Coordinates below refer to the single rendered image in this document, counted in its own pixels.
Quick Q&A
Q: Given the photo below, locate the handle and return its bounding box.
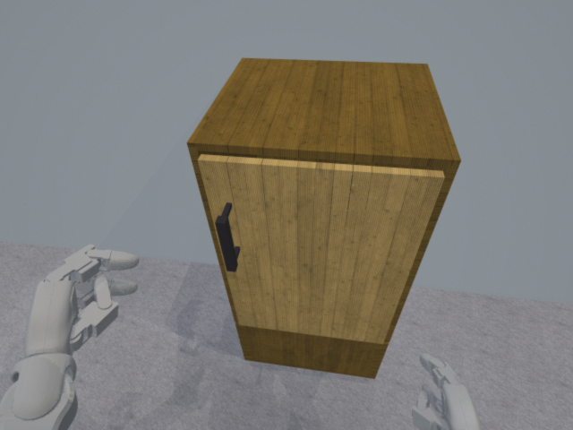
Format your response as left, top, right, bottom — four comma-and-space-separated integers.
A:
215, 202, 240, 272

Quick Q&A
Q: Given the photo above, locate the right robot hand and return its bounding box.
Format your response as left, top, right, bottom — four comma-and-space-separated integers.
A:
412, 353, 482, 430

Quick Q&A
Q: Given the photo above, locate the cupboard door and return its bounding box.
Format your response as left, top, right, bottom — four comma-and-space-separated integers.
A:
198, 154, 445, 344

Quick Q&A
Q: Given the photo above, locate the left robot forearm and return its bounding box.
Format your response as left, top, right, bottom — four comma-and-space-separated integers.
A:
0, 352, 78, 430

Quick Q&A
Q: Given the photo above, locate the left robot hand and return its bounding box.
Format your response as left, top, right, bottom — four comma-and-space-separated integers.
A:
24, 245, 139, 359

